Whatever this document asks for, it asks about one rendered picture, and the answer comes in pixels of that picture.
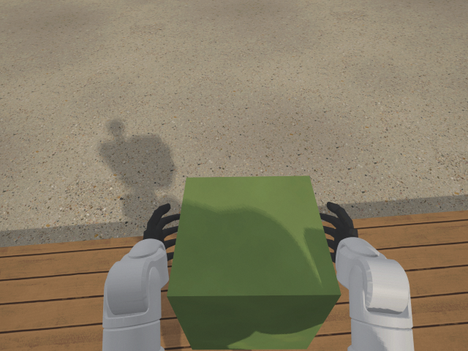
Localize right robot hand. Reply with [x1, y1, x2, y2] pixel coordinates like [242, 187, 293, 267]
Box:
[320, 202, 358, 263]

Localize left robot hand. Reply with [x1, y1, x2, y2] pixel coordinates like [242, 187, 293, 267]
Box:
[143, 203, 180, 261]

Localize robot right forearm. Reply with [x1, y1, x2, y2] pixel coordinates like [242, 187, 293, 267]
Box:
[336, 237, 414, 351]

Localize robot left forearm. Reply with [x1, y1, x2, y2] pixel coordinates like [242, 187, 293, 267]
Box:
[102, 238, 169, 351]

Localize carton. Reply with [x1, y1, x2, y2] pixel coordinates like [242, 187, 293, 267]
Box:
[167, 175, 341, 350]

